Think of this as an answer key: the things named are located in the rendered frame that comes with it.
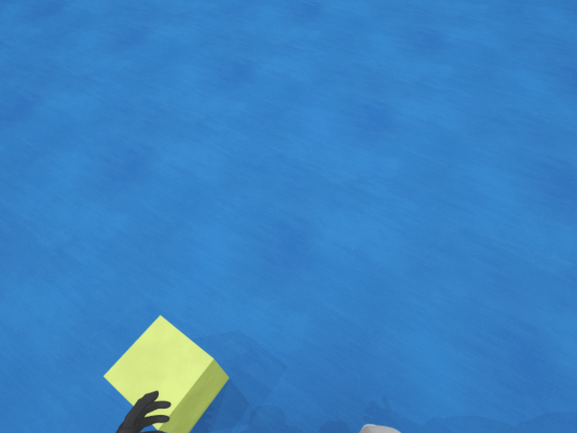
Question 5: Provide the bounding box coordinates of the robot left hand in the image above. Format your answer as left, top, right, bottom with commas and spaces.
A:
115, 391, 171, 433

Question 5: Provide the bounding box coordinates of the carton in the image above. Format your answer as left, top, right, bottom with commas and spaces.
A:
104, 316, 229, 433

